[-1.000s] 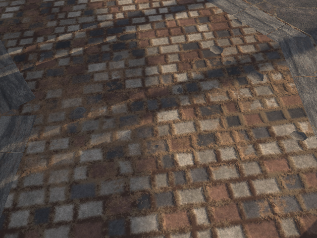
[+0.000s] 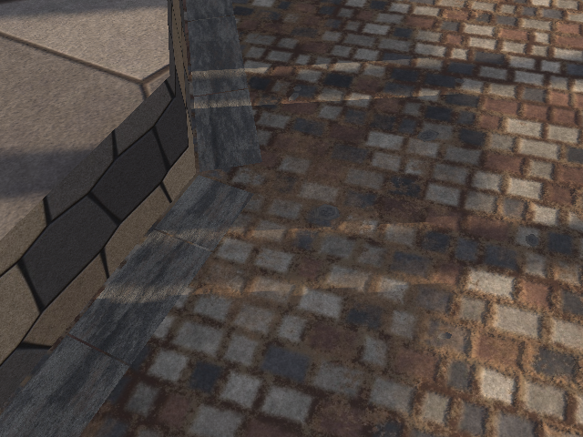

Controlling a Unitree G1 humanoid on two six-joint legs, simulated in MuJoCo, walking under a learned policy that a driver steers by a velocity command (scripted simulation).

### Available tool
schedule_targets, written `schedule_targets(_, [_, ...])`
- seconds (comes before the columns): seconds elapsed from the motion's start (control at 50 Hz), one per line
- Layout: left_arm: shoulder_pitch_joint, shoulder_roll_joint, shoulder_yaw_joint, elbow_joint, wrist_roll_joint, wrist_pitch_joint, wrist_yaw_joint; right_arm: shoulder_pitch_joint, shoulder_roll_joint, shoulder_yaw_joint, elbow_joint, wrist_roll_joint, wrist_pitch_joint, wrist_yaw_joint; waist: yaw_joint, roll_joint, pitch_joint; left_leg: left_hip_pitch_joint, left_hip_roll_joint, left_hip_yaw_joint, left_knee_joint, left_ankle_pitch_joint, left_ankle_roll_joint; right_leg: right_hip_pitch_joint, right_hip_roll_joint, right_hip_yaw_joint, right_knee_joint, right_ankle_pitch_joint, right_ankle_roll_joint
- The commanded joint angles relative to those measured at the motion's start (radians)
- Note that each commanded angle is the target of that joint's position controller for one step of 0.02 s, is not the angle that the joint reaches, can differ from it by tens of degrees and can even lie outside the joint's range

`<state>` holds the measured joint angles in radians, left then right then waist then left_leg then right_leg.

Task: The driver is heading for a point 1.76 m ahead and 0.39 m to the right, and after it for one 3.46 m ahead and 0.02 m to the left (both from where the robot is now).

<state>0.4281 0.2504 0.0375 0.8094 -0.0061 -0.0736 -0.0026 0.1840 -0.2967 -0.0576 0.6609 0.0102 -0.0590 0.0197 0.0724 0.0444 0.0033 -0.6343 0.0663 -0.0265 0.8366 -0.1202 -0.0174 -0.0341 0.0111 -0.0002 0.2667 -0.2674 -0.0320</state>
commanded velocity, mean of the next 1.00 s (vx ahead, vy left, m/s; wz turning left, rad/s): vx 0.38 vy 0.00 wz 0.02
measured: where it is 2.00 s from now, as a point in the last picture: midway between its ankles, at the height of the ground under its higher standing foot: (324, 423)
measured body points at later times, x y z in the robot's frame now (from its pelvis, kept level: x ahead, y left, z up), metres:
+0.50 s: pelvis +0.27 +0.06 +0.00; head +0.29 +0.07 +0.45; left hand +0.45 +0.32 -0.09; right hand +0.31 -0.22 -0.12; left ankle +0.24 +0.15 -0.75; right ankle +0.42 -0.11 -0.68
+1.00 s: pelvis +0.48 +0.01 -0.01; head +0.51 +0.00 +0.44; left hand +0.61 +0.26 -0.13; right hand +0.59 -0.27 -0.14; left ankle +0.52 +0.17 -0.72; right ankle +0.55 -0.08 -0.75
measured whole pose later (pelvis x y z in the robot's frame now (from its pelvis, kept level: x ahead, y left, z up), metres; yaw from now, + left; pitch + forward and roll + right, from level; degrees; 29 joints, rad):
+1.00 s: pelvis +0.48 +0.01 -0.01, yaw +0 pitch +0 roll -1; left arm 0.15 0.24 0.02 0.82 0.03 -0.04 -0.02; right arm 0.19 -0.29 -0.04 0.82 0.00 0.02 -0.04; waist 0.02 0.03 0.06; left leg -0.42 0.07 -0.06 0.73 -0.32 -0.06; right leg -0.31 0.05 -0.05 0.41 -0.11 -0.07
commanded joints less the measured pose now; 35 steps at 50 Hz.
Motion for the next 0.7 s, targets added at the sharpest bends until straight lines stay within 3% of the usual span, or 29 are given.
schedule_targets(0.02, [-0.019,0.192,0.044,-0.052,-0.008,-0.007,0.009,-0.193,-0.006,0.011,-0.112,0.005,-0.029,0.015,0.026,-0.149,0.078,-0.006,-0.024,0.045,-0.181,0.112,-0.015,-0.045,-0.193,0.113,-0.129,0.218,-0.151])
schedule_targets(0.06, [0.011,0.206,0.047,-0.035,-0.015,-0.001,0.008,-0.227,-0.017,0.009,-0.12,0.013,-0.031,0.027,0.032,-0.151,0.091,0.036,-0.034,0.048,-0.24,0.128,-0.003,-0.035,-0.223,0.118,-0.126,0.228,-0.152])
schedule_targets(0.12, [0.013,0.222,0.053,-0.017,-0.024,0.01,0.009,-0.226,-0.052,-0.002,-0.126,0.017,-0.036,0.037,-0.004,-0.16,0.094,0.078,-0.041,0.034,-0.305,0.08,0.045,0.043,-0.272,0.125,-0.084,0.348,-0.131])
schedule_targets(0.14, [0.005,0.234,0.057,-0.016,-0.023,0.014,0.011,-0.189,-0.073,-0.011,-0.119,0.014,-0.036,0.035,-0.034,-0.166,0.065,0.141,-0.059,0.046,-0.317,0.052,0.066,0.067,-0.272,0.112,-0.03,0.501,-0.12])
schedule_targets(0.16, [-0.008,0.241,0.059,-0.015,-0.023,0.019,0.014,-0.098,-0.101,-0.027,-0.094,0.01,-0.034,0.029,-0.094,-0.163,0.0,0.279,-0.086,0.07,-0.341,0.048,0.094,0.065,-0.25,0.074,0.088,0.688,-0.101])
schedule_targets(0.18, [-0.006,0.225,0.052,-0.018,-0.017,0.023,0.017,0.057,-0.142,-0.05,-0.049,0.009,-0.029,0.018,-0.169,-0.147,-0.104,0.505,-0.094,0.079,-0.343,0.057,0.124,-0.001,-0.205,0.034,0.277,0.763,-0.074])
schedule_targets(0.2, [0.001,0.169,0.028,-0.047,0.013,0.022,0.02,0.244,-0.209,-0.068,-0.015,0.0,-0.019,0.003,-0.235,-0.029,-0.265,0.825,0.099,-0.135,-0.3,0.032,0.183,-0.219,-0.155,0.008,0.597,0.466,-0.04])
schedule_targets(0.22, [0.128,0.04,-0.008,-0.07,0.001,0.002,0.016,0.265,-0.28,-0.073,0.001,-0.012,-0.021,0.012,-0.143,0.272,-0.401,1.065,0.322,-0.655,-0.45,-0.271,0.335,-0.558,0.039,0.047,0.926,-0.266,0.015])
schedule_targets(0.24, [0.047,0.156,0.017,-0.058,-0.026,-0.017,0.009,0.246,-0.173,-0.049,-0.002,-0.002,-0.023,0.012,-0.186,0.183,-0.337,1.007,0.301,-0.716,-0.544,-0.388,0.311,-0.669,-0.005,0.149,1.032,-0.29,0.008])
schedule_targets(0.26, [-0.057,0.199,0.031,-0.09,-0.046,-0.027,0.002,0.179,-0.137,-0.035,0.0,0.001,-0.024,0.007,-0.175,0.129,-0.18,0.883,0.272,-0.556,-0.553,-0.318,0.275,-0.73,-0.054,0.115,1.038,-0.204,-0.004])
schedule_targets(0.28, [-0.109,0.186,0.026,-0.099,-0.035,-0.033,0.004,0.122,-0.126,-0.03,-0.003,-0.003,-0.024,0.007,-0.148,0.033,-0.106,0.748,0.232,-0.443,-0.567,-0.179,0.259,-0.699,-0.099,0.089,0.998,-0.115,-0.005])
schedule_targets(0.3, [-0.131,0.176,0.029,-0.101,-0.016,-0.034,0.004,0.077,-0.108,-0.025,-0.004,-0.012,-0.025,0.01,-0.117,0.01,-0.056,0.642,0.194,-0.364,-0.59,-0.069,0.255,-0.668,-0.126,0.082,0.944,-0.057,0.001])
schedule_targets(0.32, [-0.111,0.165,0.031,-0.094,-0.012,-0.026,0.001,0.05,-0.086,-0.018,-0.006,-0.023,-0.03,0.011,-0.082,0.029,-0.047,0.574,0.166,-0.309,-0.619,-0.004,0.253,-0.612,-0.15,0.09,0.919,-0.017,0.005])
schedule_targets(0.38, [-0.093,0.122,0.022,-0.087,-0.007,0.003,0.002,0.039,-0.087,-0.021,0.021,-0.007,-0.05,0.01,-0.046,0.031,-0.015,0.472,0.149,-0.214,-0.689,0.086,0.276,-0.575,-0.164,0.073,0.843,0.019,0.035])
schedule_targets(0.44, [-0.205,0.111,0.016,-0.125,0.006,0.007,0.005,0.067,-0.113,-0.027,0.053,-0.007,-0.053,0.001,-0.066,0.002,0.043,0.456,0.132,-0.142,-0.724,0.131,0.274,-0.642,-0.168,0.064,0.681,0.163,0.062])
schedule_targets(0.52, [-0.357,0.084,0.002,-0.161,-0.001,-0.012,-0.013,0.127,-0.143,-0.031,0.086,0.002,-0.041,-0.01,-0.125,-0.007,0.069,0.468,0.095,-0.055,-0.729,0.135,0.231,-0.581,-0.123,0.018,0.406,0.375,0.055])
schedule_targets(0.6, [-0.46,0.096,0.003,-0.202,-0.006,-0.023,-0.036,0.198,-0.159,-0.033,0.134,0.009,-0.02,-0.015,-0.154,-0.009,0.092,0.598,0.143,-0.063,-0.667,0.185,0.215,-0.597,-0.094,0.023,0.28,0.371,0.026])
schedule_targets(0.66, [-0.407,0.127,0.019,-0.197,0.01,-0.031,-0.048,0.194,-0.173,-0.036,0.151,0.002,0.003,-0.027,-0.108,0.032,0.025,0.684,0.15,-0.063,-0.523,0.446,0.166,-0.489,-0.045,0.009,0.23,0.294,-0.015])
schedule_targets(0.68, [-0.32,0.15,0.031,-0.17,0.017,-0.033,-0.045,0.165,-0.18,-0.037,0.146,0.003,0.009,-0.031,-0.055,0.039,-0.034,0.683,0.122,-0.047,-0.418,0.581,0.14,-0.366,-0.013,-0.016,0.204,0.311,-0.036])
schedule_targets(0.7, [-0.206,0.19,0.047,-0.137,0.025,-0.035,-0.038,0.163,-0.161,-0.028,0.141,0.0,0.011,-0.033,0.0,0.014,-0.119,0.635,0.064,-0.014,-0.255,0.596,0.101,-0.178,-0.023,-0.023,0.178,0.469,-0.064])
